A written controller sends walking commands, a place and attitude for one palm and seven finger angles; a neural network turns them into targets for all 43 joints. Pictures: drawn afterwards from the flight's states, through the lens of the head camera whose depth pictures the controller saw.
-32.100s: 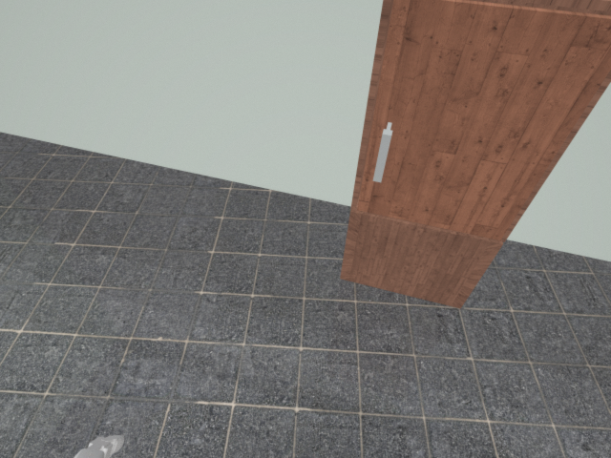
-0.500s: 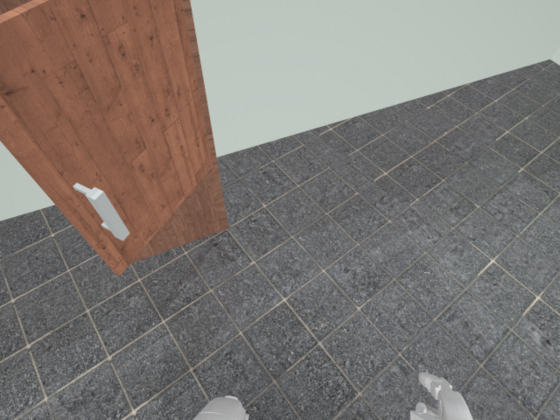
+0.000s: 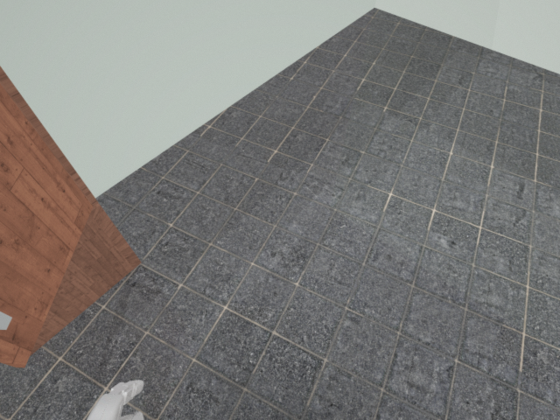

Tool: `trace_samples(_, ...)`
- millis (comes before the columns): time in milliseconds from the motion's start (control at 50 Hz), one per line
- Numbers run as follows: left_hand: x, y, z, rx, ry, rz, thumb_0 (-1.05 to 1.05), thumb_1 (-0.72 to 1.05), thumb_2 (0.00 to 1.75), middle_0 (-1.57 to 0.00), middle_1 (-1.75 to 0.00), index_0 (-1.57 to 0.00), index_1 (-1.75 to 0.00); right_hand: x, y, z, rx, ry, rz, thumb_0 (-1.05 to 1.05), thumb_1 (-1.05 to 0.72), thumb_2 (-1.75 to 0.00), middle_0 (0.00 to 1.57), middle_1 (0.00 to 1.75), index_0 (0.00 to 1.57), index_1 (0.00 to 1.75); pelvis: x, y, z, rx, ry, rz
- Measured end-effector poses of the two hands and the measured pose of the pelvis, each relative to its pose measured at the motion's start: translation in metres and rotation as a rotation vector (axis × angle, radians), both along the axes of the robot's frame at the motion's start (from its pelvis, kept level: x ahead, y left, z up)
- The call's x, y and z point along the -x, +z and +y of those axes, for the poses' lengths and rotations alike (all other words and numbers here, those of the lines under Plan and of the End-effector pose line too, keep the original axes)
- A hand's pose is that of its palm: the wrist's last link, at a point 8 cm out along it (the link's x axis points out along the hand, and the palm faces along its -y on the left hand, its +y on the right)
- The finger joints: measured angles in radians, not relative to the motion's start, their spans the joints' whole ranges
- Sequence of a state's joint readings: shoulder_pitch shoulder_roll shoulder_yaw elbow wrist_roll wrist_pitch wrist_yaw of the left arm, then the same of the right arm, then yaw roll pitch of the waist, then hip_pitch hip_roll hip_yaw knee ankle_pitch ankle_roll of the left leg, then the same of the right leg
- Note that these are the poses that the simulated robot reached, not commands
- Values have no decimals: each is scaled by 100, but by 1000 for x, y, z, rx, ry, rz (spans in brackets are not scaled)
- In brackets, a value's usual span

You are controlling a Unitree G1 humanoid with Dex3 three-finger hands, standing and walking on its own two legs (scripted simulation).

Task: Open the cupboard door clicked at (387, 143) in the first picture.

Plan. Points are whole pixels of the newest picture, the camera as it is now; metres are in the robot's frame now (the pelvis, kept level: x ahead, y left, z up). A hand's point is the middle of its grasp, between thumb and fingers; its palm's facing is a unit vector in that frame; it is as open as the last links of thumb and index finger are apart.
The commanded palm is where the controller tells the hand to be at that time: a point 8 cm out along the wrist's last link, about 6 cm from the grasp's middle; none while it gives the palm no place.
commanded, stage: walk to a spot facing it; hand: left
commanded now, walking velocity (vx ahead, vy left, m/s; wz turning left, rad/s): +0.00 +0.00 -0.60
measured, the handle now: out of the picture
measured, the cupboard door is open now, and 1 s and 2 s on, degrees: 39 39 39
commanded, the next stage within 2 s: turn to face it in 1.54 s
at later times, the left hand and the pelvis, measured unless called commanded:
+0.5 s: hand (157, 412) +0.15 +0.21 -0.17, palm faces -0.22 -0.96 -0.17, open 7.4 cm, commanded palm none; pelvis +0.07 +0.02 +0.01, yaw -17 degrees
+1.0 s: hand (302, 255) +0.43 -0.03 -0.16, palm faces -0.57 -0.80 -0.20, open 7.4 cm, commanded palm none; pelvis +0.22 -0.11 -0.01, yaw -35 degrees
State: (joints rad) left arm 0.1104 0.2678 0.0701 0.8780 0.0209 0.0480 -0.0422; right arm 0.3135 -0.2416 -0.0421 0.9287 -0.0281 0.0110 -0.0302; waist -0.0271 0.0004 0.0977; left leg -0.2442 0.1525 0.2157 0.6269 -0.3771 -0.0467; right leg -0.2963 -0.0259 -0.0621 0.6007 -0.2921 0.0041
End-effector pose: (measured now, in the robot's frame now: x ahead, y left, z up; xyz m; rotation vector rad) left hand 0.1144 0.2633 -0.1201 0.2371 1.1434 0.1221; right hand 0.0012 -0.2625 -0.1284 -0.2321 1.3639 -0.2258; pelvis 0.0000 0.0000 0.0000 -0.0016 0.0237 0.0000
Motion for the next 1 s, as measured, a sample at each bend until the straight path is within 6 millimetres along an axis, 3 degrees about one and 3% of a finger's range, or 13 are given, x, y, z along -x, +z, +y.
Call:
trace_samples(100,-19,10,-30,-21,-69,-34,1,91,90,-20,-29,-19,-30,11,-8,-16,-11,-90,17,0,-91,-89,20,30,20,30,2,3,-10,-6,-63,-15)
trace_samples(240,-11,10,-47,14,-102,15,1,90,89,-20,-30,-20,-30,-20,9,-12,-34,-127,-113,0,-91,-90,20,30,20,30,-6,14,-13,-16,-141,-20)
trace_samples(380,-6,-4,-30,57,-109,98,1,90,89,-20,-30,-20,-30,-66,24,5,-12,-133,-229,0,-91,-90,20,30,20,30,-33,13,5,-4,-217,-2)
trace_samples(460,-21,-21,-11,60,-130,164,1,90,89,-20,-30,-20,-30,-78,25,16,42,-156,-281,0,-91,-89,20,30,21,30,-56,4,19,20,-270,10)
trace_samples(560,-77,-13,-12,67,-219,163,1,91,90,-20,-29,-19,-30,-50,37,35,50,-248,-187,0,-91,-89,20,30,21,30,-87,17,18,34,-339,9)
trace_samples(640,-133,-9,-32,74,-289,119,1,91,90,-20,-29,-19,-30,-19,36,52,25,-347,-64,0,-91,-89,20,30,21,30,-110,21,12,39,-394,10)
trace_samples(720,-189,-9,-71,86,-382,96,1,91,90,-20,-29,-19,-30,10,30,72,-25,-459,53,0,-91,-89,20,30,21,30,-134,17,-1,32,-454,5)
trace_samples(820,-262,-13,-145,103,-525,56,1,91,90,-19,-29,-19,-30,31,18,93,-108,-595,179,0,-91,-89,20,30,20,30,-165,6,-29,11,-516,-2)
trace_samples(880,-304,-15,-195,109,-591,-3,1,91,90,-20,-29,-19,-30,33,6,95,-168,-656,248,0,-91,-89,20,30,21,30,-186,-5,-54,4,-544,-5)
trace_samples(920,-326,-18,-222,109,-611,-59,1,91,90,-20,-29,-19,-30,27,-5,86,-207,-685,277,0,-91,-89,20,30,21,30,-200,-15,-76,-8,-567,-17)
trace_samples(960,-336,-17,-239,99,-613,-82,1,91,90,-20,-29,-19,-30,9,-13,65,-217,-710,257,0,-91,-89,20,30,21,30,-209,-17,-92,-10,-594,-32)
trace_samples(1000,-338,-13,-247,74,-609,-59,0,91,90,-20,-29,-19,-30,-22,-15,33,-194,-717,179,1,-91,-89,20,30,21,30,-218,-10,-106,-9,-607,-42)
